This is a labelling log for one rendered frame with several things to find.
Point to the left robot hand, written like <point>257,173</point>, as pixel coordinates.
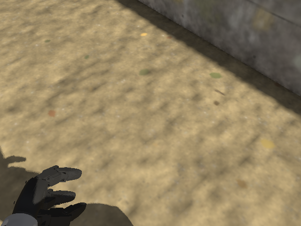
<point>35,198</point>

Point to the robot left forearm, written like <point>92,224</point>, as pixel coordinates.
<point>20,219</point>

